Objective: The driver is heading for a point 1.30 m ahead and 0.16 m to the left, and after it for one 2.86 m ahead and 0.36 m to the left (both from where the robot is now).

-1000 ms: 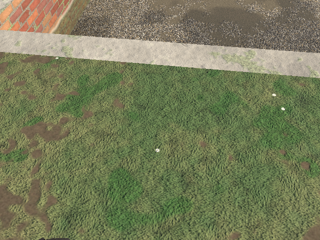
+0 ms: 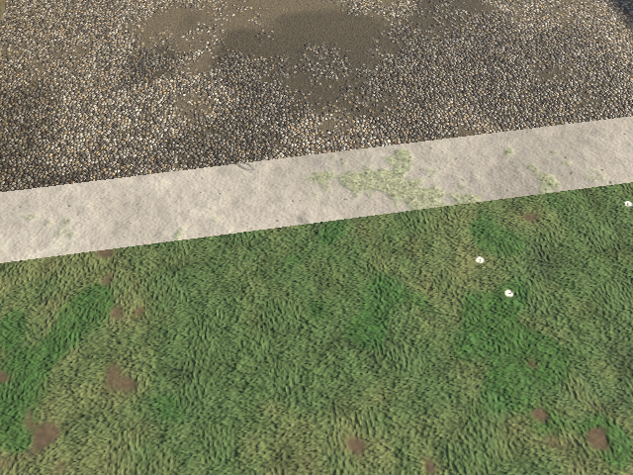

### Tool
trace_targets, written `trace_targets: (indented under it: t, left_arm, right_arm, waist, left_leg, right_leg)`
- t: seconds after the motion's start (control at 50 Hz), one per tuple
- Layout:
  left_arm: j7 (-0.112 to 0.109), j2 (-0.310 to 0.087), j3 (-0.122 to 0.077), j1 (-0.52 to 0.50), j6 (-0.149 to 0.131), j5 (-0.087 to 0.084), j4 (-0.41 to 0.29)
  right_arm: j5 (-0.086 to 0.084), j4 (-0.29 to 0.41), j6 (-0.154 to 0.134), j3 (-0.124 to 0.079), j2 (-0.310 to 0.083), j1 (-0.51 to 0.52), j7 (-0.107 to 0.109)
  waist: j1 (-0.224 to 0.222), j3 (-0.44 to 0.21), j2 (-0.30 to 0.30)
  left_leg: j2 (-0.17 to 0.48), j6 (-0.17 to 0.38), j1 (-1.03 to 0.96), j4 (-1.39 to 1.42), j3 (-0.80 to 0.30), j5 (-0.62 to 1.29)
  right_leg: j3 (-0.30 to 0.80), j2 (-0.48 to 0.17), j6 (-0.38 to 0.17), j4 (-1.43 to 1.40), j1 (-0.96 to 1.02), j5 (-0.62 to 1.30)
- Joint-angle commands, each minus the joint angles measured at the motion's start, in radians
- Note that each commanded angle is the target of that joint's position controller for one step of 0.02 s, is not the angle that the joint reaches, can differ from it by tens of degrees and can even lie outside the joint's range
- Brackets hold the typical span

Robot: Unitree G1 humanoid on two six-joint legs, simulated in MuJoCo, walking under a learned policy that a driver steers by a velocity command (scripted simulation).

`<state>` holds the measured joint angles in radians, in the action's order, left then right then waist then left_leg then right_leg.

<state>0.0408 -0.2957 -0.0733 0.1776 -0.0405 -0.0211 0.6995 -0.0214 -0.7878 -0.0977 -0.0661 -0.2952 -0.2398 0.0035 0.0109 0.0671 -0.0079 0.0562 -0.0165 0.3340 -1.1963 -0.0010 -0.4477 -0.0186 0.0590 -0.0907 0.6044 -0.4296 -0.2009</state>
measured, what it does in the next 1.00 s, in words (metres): walks ahead: left foot, then right foot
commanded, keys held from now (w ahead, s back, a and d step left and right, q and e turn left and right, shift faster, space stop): w+e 0.18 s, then w+q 0.82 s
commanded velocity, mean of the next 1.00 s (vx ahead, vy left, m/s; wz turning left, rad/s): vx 0.50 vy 0.00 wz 0.11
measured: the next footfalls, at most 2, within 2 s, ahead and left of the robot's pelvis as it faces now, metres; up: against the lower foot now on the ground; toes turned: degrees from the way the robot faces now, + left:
left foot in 0.40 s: +0.42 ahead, +0.11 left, +0.00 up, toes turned -7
right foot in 0.90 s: +0.70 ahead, -0.08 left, +0.00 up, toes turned +14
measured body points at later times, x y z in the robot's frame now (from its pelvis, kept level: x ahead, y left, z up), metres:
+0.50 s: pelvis +0.30 +0.04 +0.00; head +0.33 +0.04 +0.45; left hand +0.39 +0.32 -0.12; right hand +0.44 -0.24 -0.09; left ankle +0.38 +0.11 -0.72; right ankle +0.13 -0.07 -0.64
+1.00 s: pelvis +0.58 +0.00 +0.01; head +0.60 +0.00 +0.46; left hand +0.74 +0.29 -0.06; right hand +0.66 -0.27 -0.12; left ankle +0.42 +0.10 -0.65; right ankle +0.66 -0.09 -0.72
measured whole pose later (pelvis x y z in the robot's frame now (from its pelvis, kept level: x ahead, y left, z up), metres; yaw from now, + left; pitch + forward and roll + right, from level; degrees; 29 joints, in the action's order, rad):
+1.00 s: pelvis +0.58 +0.00 +0.01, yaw +12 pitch +2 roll -1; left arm 0.02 -0.26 -0.05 0.09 -0.11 0.00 0.66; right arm -0.04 -0.77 -0.02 -0.06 -0.30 -0.38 0.02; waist 0.05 0.00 -0.03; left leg -0.08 0.03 0.31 -1.10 -0.15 -0.49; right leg 0.01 0.05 -0.03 0.52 -0.38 -0.17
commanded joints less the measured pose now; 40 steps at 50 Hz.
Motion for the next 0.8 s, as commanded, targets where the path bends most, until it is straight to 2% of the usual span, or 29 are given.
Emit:
trace_targets:
  t: [0.02,0.04,0.1,0.18,0.24,0.3,0.34,0.36,0.38,0.4,0.42,0.44,0.46,0.48,0.5,0.52,0.54,0.56,0.6,0.66,0.72,0.8]
  left_arm:
    - [-0.013,-0.111,-0.028,0.051,-0.023,0.015,-0.067]
    - [-0.017,-0.109,-0.027,0.037,-0.023,0.02,-0.077]
    - [-0.035,-0.138,-0.035,0.067,-0.03,0.011,-0.063]
    - [-0.054,-0.15,-0.039,0.127,-0.021,0.001,-0.038]
    - [-0.054,-0.136,-0.031,0.175,-0.023,0.003,-0.005]
    - [-0.052,-0.14,-0.03,0.218,-0.021,0.007,0.025]
    - [-0.053,-0.151,-0.034,0.223,-0.014,0.01,0.04]
    - [-0.055,-0.157,-0.036,0.21,-0.011,0.01,0.042]
    - [-0.056,-0.162,-0.035,0.188,-0.008,0.011,0.039]
    - [-0.059,-0.15,-0.028,0.174,-0.004,0.016,0.032]
    - [-0.065,-0.117,-0.011,0.175,-0.004,0.035,0.009]
    - [-0.057,-0.04,0.01,0.299,-0.022,0.029,-0.004]
    - [-0.049,-0.104,0.007,0.245,-0.042,0.022,-0.007]
    - [-0.041,-0.144,-0.004,0.126,-0.058,0.0,-0.034]
    - [-0.04,-0.131,0.001,0.056,-0.071,0.006,-0.05]
    - [-0.04,-0.123,-0.002,0.024,-0.078,0.026,-0.061]
    - [-0.041,-0.116,-0.005,0.034,-0.078,0.038,-0.065]
    - [-0.042,-0.104,-0.004,0.045,-0.075,0.042,-0.067]
    - [-0.045,-0.083,0.0,0.046,-0.063,0.041,-0.069]
    - [-0.05,-0.055,0.011,-0.054,-0.056,0.038,-0.094]
    - [-0.041,-0.037,0.018,-0.159,-0.066,0.031,-0.112]
    - [-0.025,-0.057,0.011,-0.247,-0.081,0.017,-0.135]
  right_arm:
    - [0.025,0.103,-0.041,-0.03,-0.134,0.042,0.005]
    - [0.029,0.103,-0.028,-0.032,-0.131,0.034,0.003]
    - [0.039,0.115,-0.004,-0.022,-0.088,0.069,0.004]
    - [0.034,0.152,-0.005,-0.002,-0.048,0.221,-0.006]
    - [0.018,0.152,-0.017,0.006,-0.045,0.274,-0.028]
    - [0.013,0.172,-0.023,0.003,-0.069,0.316,-0.041]
    - [0.01,0.177,-0.024,0.0,-0.083,0.305,-0.047]
    - [0.009,0.171,-0.024,-0.005,-0.093,0.271,-0.049]
    - [0.01,0.15,-0.025,-0.016,-0.111,0.193,-0.047]
    - [0.016,0.112,-0.024,-0.033,-0.144,0.06,-0.044]
    - [0.023,0.089,-0.022,-0.043,-0.195,-0.102,-0.043]
    - [0.017,0.067,-0.016,-0.063,-0.266,-0.159,-0.052]
    - [-0.013,0.066,-0.012,-0.041,-0.175,-0.159,-0.055]
    - [-0.007,0.083,-0.006,-0.029,-0.135,-0.098,-0.048]
    - [0.009,0.097,0.002,-0.026,-0.13,-0.056,-0.044]
    - [0.013,0.102,0.006,-0.021,-0.119,-0.032,-0.042]
    - [0.02,0.106,0.005,-0.016,-0.108,-0.024,-0.037]
    - [0.017,0.109,0.007,-0.015,-0.104,-0.022,-0.034]
    - [0.008,0.104,0.009,-0.018,-0.115,-0.033,-0.023]
    - [0.002,0.089,0.018,-0.031,-0.151,-0.067,-0.003]
    - [-0.004,0.071,0.033,-0.032,-0.152,-0.113,0.01]
    - [-0.01,0.05,0.051,-0.032,-0.145,-0.172,0.018]
  waist:
    - [-0.015,-0.142,0.051]
    - [0.0,-0.136,0.058]
    - [0.003,-0.104,0.038]
    - [-0.054,-0.064,0.074]
    - [-0.093,-0.055,0.095]
    - [-0.111,-0.028,0.098]
    - [-0.1,-0.018,0.11]
    - [-0.079,-0.031,0.117]
    - [-0.034,-0.079,0.117]
    - [0.031,-0.177,0.095]
    - [0.089,-0.316,-0.009]
    - [0.025,-0.391,-0.295]
    - [0.061,-0.36,-0.215]
    - [0.073,-0.214,-0.129]
    - [0.062,-0.147,-0.027]
    - [0.04,-0.094,0.01]
    - [0.011,-0.102,-0.016]
    - [-0.003,-0.105,-0.046]
    - [-0.013,-0.103,-0.064]
    - [0.012,-0.072,-0.057]
    - [0.05,-0.066,-0.073]
    - [0.072,-0.062,-0.08]
  left_leg:
    - [0.069,0.022,0.346,0.028,-0.094,0.126]
    - [0.069,0.013,0.305,0.063,-0.091,0.146]
    - [0.047,-0.029,0.291,0.202,-0.06,0.231]
    - [-0.009,-0.051,0.246,0.508,-0.052,0.485]
    - [-0.016,-0.037,0.192,0.625,-0.036,0.609]
    - [-0.011,0.012,0.266,0.673,-0.036,0.529]
    - [-0.015,0.053,0.284,0.689,-0.023,0.427]
    - [-0.031,0.074,0.242,0.698,-0.006,0.38]
    - [-0.065,0.101,0.132,0.72,0.027,0.372]
    - [-0.074,0.137,-0.063,0.719,0.025,0.417]
    - [0.076,0.208,-0.338,0.703,-0.188,0.471]
    - [0.271,0.381,-0.665,0.798,-0.668,0.283]
    - [0.272,0.36,-0.689,0.897,-0.801,0.059]
    - [0.244,0.316,-0.571,0.914,-0.665,0.069]
    - [0.201,0.292,-0.45,0.925,-0.564,0.167]
    - [0.167,0.289,-0.359,0.94,-0.501,0.283]
    - [0.136,0.282,-0.312,0.952,-0.454,0.371]
    - [0.114,0.285,-0.287,0.965,-0.425,0.426]
    - [0.101,0.295,-0.236,0.977,-0.379,0.497]
    - [0.07,0.276,-0.163,0.989,-0.322,0.517]
    - [0.031,0.233,-0.116,0.969,-0.293,0.485]
    - [0.053,0.214,-0.17,0.904,-0.373,0.419]
  right_leg:
    - [0.449,-0.262,-0.2,-0.342,0.367,0.105]
    - [0.426,-0.249,-0.203,-0.362,0.317,0.158]
    - [0.334,-0.214,-0.206,-0.386,0.23,0.289]
    - [0.271,-0.15,-0.146,-0.376,0.187,0.2]
    - [0.261,-0.18,-0.129,-0.378,0.222,0.13]
    - [0.292,-0.247,-0.123,-0.329,0.366,0.18]
    - [0.292,-0.282,-0.107,-0.296,0.453,0.292]
    - [0.272,-0.28,-0.094,-0.257,0.476,0.417]
    - [0.232,-0.255,-0.076,-0.171,0.482,0.61]
    - [0.178,-0.206,-0.051,-0.005,0.447,0.731]
    - [0.132,-0.147,-0.017,0.275,0.281,0.512]
    - [0.072,0.032,0.076,0.619,-0.137,-0.189]
    - [0.165,-0.004,0.072,0.702,-0.289,-0.328]
    - [0.163,-0.052,0.066,0.698,-0.346,-0.243]
    - [0.141,-0.084,0.062,0.649,-0.322,-0.18]
    - [0.129,-0.106,0.07,0.572,-0.306,-0.141]
    - [0.13,-0.126,0.077,0.512,-0.249,-0.108]
    - [0.122,-0.128,0.091,0.466,-0.22,-0.098]
    - [0.1,-0.126,0.12,0.384,-0.206,-0.098]
    - [0.085,-0.107,0.154,0.197,-0.193,0.05]
    - [0.082,-0.067,0.161,0.016,-0.11,0.231]
    - [0.103,-0.033,0.145,-0.101,-0.051,0.25]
